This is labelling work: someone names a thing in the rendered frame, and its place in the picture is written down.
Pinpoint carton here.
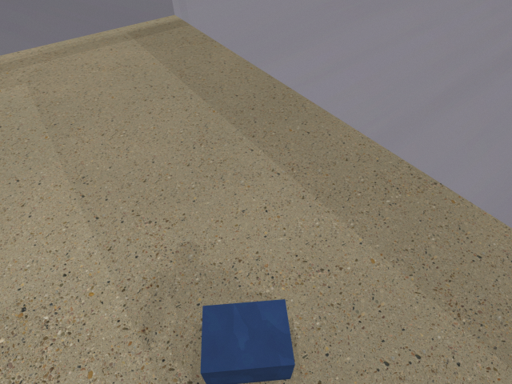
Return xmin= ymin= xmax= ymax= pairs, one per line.
xmin=201 ymin=299 xmax=295 ymax=384

